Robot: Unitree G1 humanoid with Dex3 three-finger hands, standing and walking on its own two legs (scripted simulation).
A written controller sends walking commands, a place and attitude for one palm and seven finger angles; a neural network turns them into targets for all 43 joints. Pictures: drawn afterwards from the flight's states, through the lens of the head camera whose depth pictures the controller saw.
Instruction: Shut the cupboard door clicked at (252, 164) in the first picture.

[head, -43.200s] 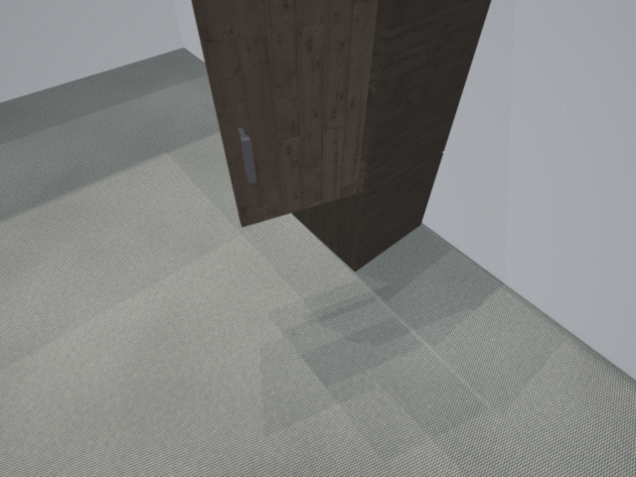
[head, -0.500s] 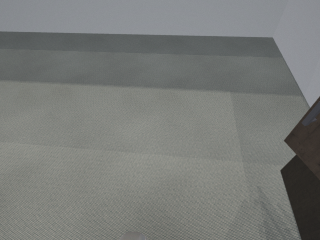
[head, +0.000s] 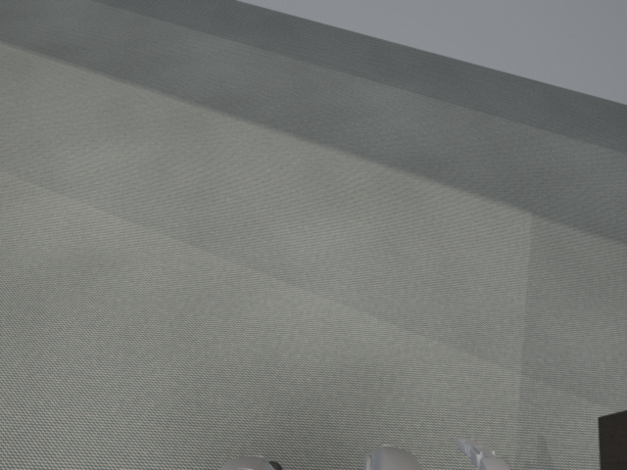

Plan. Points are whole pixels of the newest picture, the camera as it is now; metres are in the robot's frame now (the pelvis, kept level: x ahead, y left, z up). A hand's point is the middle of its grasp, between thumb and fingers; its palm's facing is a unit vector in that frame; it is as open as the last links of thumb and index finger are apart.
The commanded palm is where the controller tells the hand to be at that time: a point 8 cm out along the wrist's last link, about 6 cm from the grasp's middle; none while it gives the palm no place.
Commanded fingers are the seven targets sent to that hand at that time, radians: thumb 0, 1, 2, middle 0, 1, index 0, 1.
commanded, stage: turn to face it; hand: left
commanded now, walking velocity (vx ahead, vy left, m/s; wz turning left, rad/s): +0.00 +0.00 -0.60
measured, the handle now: out of the picture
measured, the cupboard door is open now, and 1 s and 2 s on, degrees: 25 25 25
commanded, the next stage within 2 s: none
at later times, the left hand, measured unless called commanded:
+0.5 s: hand out of the picture +0.13 +0.13 -0.16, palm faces -0.21 -0.95 -0.23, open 7.4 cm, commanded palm none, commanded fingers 0.00 0.90 0.90 -0.20 -0.30 -0.20 -0.30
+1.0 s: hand (259, 352) +0.29 +0.11 -0.15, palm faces -0.54 -0.80 -0.26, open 7.4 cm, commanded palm none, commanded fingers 0.00 0.90 0.90 -0.20 -0.30 -0.20 -0.30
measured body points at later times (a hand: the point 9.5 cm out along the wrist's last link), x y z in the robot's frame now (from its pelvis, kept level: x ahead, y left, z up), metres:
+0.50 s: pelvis +0.05 -0.04 +0.01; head +0.11 -0.07 +0.45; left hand +0.14 +0.18 -0.14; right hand +0.06 -0.31 -0.14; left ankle +0.06 +0.11 -0.67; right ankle +0.02 -0.13 -0.73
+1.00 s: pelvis +0.07 -0.02 +0.00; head +0.12 -0.04 +0.45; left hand +0.32 +0.15 -0.13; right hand -0.02 -0.26 -0.14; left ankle +0.13 +0.10 -0.73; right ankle -0.01 -0.12 -0.69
